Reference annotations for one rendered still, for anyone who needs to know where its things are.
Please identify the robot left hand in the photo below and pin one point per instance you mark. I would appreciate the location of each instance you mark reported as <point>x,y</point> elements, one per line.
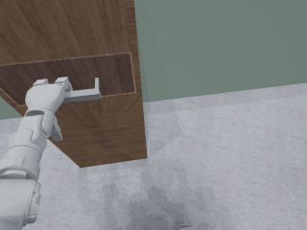
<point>49,96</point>

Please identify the left robot forearm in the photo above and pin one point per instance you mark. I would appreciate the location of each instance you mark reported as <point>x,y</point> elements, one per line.
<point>25,147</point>

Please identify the drawer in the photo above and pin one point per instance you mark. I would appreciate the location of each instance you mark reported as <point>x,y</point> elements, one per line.
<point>113,70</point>

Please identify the cabinet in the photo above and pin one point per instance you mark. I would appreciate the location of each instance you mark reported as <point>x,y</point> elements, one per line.
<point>94,132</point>

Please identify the handle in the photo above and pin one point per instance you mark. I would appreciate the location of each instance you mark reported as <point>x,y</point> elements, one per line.
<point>83,95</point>

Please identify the left robot upper arm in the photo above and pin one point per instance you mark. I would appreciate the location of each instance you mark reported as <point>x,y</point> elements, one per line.
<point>19,202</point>

